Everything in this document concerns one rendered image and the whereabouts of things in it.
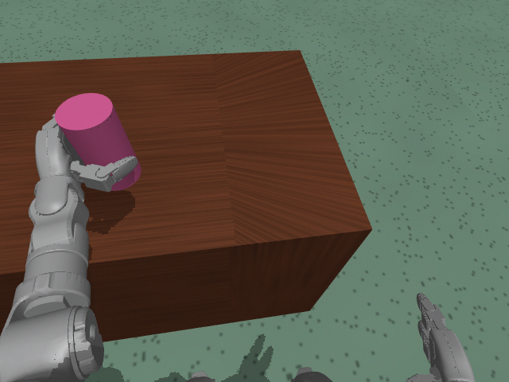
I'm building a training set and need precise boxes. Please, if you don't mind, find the left robot arm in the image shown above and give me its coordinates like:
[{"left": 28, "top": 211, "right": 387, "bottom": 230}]
[{"left": 0, "top": 176, "right": 104, "bottom": 382}]

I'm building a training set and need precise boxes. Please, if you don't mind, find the left robot hand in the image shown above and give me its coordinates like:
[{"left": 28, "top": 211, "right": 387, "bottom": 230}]
[{"left": 35, "top": 114, "right": 138, "bottom": 192}]

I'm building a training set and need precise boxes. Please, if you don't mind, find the right robot hand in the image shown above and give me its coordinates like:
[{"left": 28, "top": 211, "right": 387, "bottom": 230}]
[{"left": 406, "top": 293, "right": 476, "bottom": 382}]

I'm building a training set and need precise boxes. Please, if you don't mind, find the can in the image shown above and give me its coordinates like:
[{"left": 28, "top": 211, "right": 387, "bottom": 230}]
[{"left": 55, "top": 93, "right": 142, "bottom": 191}]

